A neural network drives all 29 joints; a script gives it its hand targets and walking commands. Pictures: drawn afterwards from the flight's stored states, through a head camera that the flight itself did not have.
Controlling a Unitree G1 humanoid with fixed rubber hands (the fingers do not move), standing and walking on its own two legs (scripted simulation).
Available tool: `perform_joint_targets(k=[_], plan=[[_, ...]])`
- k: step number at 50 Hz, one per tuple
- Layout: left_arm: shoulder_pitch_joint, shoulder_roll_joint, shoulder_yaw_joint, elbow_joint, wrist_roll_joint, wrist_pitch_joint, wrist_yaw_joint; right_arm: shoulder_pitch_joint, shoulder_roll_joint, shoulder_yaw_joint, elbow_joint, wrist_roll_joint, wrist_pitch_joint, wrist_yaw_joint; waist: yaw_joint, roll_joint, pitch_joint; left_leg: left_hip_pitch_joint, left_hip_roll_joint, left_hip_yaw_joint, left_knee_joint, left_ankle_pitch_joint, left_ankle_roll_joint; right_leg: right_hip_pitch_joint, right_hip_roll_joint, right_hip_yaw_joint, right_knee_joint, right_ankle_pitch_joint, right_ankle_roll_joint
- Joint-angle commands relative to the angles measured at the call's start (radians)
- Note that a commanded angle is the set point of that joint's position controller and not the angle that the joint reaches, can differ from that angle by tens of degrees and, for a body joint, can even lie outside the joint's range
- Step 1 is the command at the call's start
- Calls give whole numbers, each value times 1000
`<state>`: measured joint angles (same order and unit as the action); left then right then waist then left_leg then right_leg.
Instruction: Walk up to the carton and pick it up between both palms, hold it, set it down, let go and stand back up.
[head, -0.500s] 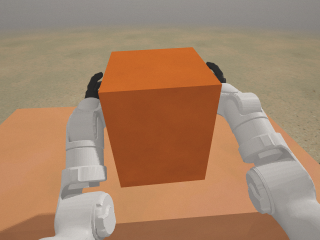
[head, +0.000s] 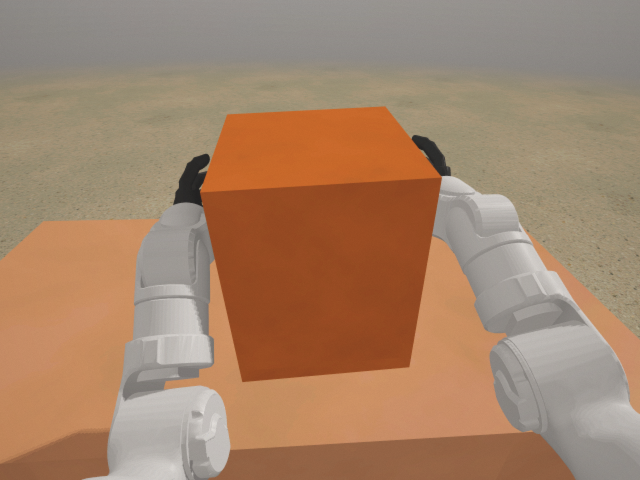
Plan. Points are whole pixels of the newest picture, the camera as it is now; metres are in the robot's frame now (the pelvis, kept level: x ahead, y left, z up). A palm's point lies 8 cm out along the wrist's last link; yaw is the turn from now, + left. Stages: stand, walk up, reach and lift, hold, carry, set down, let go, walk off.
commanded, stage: hold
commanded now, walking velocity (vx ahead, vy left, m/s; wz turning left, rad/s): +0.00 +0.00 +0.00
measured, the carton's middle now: (316, 238) +0.35 +0.01 +0.22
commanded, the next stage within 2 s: set down in 0.72 s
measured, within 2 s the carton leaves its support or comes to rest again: neither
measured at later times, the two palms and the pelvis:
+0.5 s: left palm (194, 210) +0.37 +0.16 +0.26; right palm (434, 191) +0.37 -0.13 +0.28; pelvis +0.00 +0.01 +0.00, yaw -1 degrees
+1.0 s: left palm (194, 202) +0.37 +0.15 +0.27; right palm (436, 187) +0.37 -0.14 +0.28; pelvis +0.00 +0.00 +0.00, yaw +0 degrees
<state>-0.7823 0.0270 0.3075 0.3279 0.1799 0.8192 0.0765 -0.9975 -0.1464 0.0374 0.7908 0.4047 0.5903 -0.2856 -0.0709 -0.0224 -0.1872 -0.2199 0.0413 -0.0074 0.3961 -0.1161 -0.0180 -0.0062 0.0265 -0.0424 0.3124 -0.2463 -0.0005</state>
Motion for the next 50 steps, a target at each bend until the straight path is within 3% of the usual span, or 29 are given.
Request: perform_joint_targets(k=[1, 3, 4, 8, 9, 13, 15, 16, 21, 22, 27, 29, 30, 31, 33, 34, 36, 37, 38, 43, 46, 50], plan=[[-928, -590, -455, -146, -200, -95, -149, -827, 690, 214, -381, 142, -39, 118, -7, 90, -350, 405, -64, -27, 23, 183, -27, -262, 50, 25, -87, 198, 97], [-919, -583, -459, -158, -199, -95, -147, -787, 679, 210, -342, 145, -31, 117, -21, 99, -350, 409, -63, -32, 23, 191, -32, -261, 50, 27, -84, 213, 99], [-915, -576, -440, -134, -193, -91, -148, -805, 672, 209, -334, 144, -32, 119, -7, 92, -327, 396, -63, -27, 17, 171, -26, -268, 47, 27, -89, 186, 99], [-922, -559, -405, -113, -165, -92, -155, -759, 660, 172, -240, 117, -19, 126, -17, 75, -268, 379, -55, -23, -13, 124, -22, -281, 48, 24, -99, 120, 95], [-909, -562, -400, -95, -167, -89, -156, -789, 658, 180, -275, 123, -28, 130, 0, 71, -294, 377, -57, -23, -10, 120, -17, -275, 45, 26, -100, 117, 94], [-982, -586, -449, -127, -210, -112, -144, -853, 684, 180, -323, 130, -46, 134, -15, 92, -384, 393, -58, -28, 15, 167, -27, -278, 55, 24, -87, 158, 93], [-942, -571, -412, -93, -195, -110, -140, -845, 696, 207, -320, 140, -42, 133, 11, 57, -359, 386, -62, -24, 13, 175, -12, -262, 53, 28, -91, 177, 99], [-933, -585, -432, -115, -199, -110, -139, -827, 683, 209, -320, 149, -44, 133, -3, 76, -388, 406, -58, -30, 19, 206, -22, -253, 59, 23, -82, 205, 95], [-898, -553, -359, -48, -160, -100, -158, -817, 672, 200, -292, 139, -38, 127, 18, 31, -305, 377, -65, -21, 0, 162, -8, -248, 48, 30, -101, 184, 102], [-919, -568, -394, -108, -180, -107, -155, -814, 677, 204, -310, 147, -41, 126, -1, 49, -357, 396, -64, -27, 8, 188, -18, -242, 53, 30, -93, 208, 100], [-952, -614, -465, -167, -222, -111, -131, -855, 683, 224, -395, 168, -52, 129, -10, 92, -432, 436, -57, -38, 42, 254, -35, -260, 66, 20, -81, 220, 92], [-923, -603, -449, -153, -206, -103, -130, -798, 669, 210, -343, 161, -35, 130, -16, 86, -378, 428, -54, -37, 28, 226, -36, -266, 67, 20, -86, 197, 92], [-930, -586, -430, -142, -203, -103, -132, -818, 676, 212, -345, 157, -35, 130, 0, 66, -357, 412, -60, -31, 20, 195, -27, -276, 60, 21, -93, 172, 97], [-921, -597, -449, -143, -204, -101, -135, -788, 671, 202, -333, 150, -32, 129, -23, 82, -354, 408, -58, -36, 16, 190, -30, -268, 60, 24, -90, 187, 94], [-922, -588, -441, -146, -193, -97, -136, -768, 649, 195, -299, 150, -24, 133, -22, 105, -324, 405, -55, -37, 12, 192, -40, -268, 59, 22, -90, 178, 89], [-914, -585, -431, -142, -190, -94, -139, -781, 662, 208, -320, 152, -26, 133, -6, 89, -335, 400, -59, -32, 14, 193, -34, -259, 58, 24, -91, 180, 92], [-924, -579, -441, -164, -194, -95, -140, -783, 663, 213, -323, 159, -25, 132, -9, 96, -344, 407, -59, -35, 24, 221, -39, -255, 56, 26, -84, 210, 95], [-898, -555, -418, -151, -172, -78, -149, -762, 681, 236, -330, 180, -11, 126, -22, 62, -312, 435, -62, -34, 14, 241, -23, -228, 53, 24, -86, 263, 98], [-884, -549, -404, -157, -163, -77, -159, -774, 681, 249, -366, 189, -16, 123, -11, 45, -333, 438, -65, -31, 15, 250, -18, -218, 51, 23, -81, 295, 105], [-948, -572, -409, -173, -152, -130, -184, -825, 676, 180, -392, 116, -93, 132, -31, 76, -382, 461, -59, -18, 4, 228, -22, -235, 48, 1, -79, 257, 96], [-972, -582, -405, -143, -149, -190, -177, -881, 679, 158, -418, 51, -173, 150, -12, 83, -416, 502, -52, -18, 11, 247, -21, -244, 50, -17, -79, 228, 87], [-842, -509, -249, 34, 1, -226, -202, -779, 619, 48, -192, -107, -256, 180, 17, 37, -220, 495, -41, 13, -62, 123, 21, -232, 30, -27, -110, 103, 72]])
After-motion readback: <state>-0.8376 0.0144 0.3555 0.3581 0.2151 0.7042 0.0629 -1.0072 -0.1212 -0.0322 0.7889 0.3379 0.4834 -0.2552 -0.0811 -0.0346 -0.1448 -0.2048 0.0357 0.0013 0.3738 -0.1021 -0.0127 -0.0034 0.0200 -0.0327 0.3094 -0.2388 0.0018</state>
